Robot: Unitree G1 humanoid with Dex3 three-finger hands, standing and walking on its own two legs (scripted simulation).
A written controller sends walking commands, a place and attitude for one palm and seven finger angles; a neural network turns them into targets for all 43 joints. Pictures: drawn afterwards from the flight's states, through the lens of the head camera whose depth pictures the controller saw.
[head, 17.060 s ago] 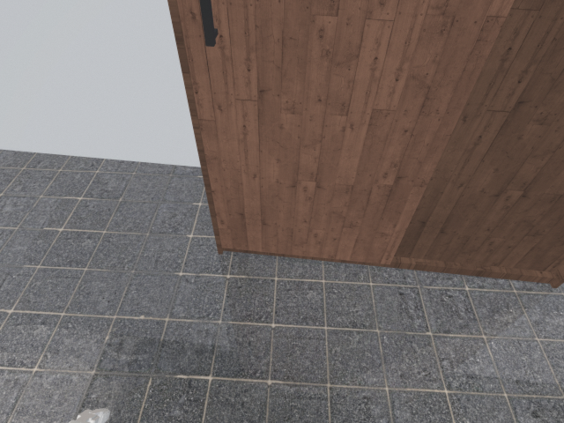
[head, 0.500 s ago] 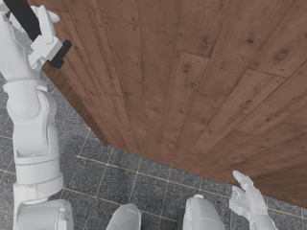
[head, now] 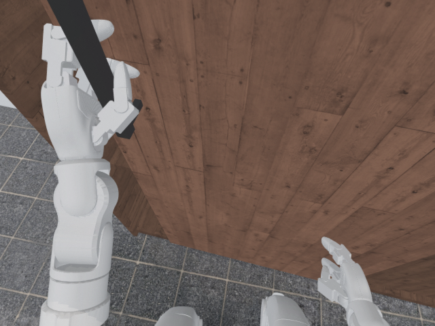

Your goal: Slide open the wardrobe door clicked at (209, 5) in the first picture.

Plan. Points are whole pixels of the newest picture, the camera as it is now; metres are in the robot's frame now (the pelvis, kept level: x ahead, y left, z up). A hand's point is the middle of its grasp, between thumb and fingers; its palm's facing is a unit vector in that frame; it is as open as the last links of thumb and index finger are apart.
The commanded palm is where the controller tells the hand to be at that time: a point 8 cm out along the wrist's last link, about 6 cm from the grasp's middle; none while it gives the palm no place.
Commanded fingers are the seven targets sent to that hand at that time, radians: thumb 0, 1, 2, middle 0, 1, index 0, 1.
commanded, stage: step sideways, sliding the door along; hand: left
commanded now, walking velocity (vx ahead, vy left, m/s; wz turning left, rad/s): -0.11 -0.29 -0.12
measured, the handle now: (108, 64) +0.36 +0.19 +0.26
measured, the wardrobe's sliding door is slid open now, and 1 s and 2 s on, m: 0.17 0.33 0.56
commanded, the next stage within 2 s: none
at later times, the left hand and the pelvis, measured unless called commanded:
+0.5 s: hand (193, 110) +0.32 +0.09 +0.24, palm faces +0.36 -0.93 -0.08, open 6.2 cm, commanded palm +0.29 +0.07 +0.22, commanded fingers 0.00 0.90 0.90 -0.45 -1.40 -0.45 -1.40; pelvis -0.05 -0.10 +0.00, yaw -4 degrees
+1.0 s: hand (270, 127) +0.31 +0.00 +0.24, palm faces +0.28 -0.96 -0.05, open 6.0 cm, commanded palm +0.28 -0.02 +0.22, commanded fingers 0.00 0.90 0.90 -0.45 -1.40 -0.45 -1.40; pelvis -0.08 -0.19 +0.01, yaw -3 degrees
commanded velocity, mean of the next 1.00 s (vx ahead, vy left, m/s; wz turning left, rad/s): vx -0.08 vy -0.30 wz -0.02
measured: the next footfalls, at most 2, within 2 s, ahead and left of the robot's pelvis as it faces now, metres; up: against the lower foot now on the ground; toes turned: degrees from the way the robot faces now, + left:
right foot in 0.46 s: -0.02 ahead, -0.22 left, +0.00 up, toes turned -9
left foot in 0.66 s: -0.01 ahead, +0.00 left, +0.00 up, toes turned +6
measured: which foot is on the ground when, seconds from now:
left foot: down 0.00-0.46, up 0.48-0.64, down 0.66-1.00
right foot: up 0.00-0.44, down 0.46-0.64, up 0.66-1.00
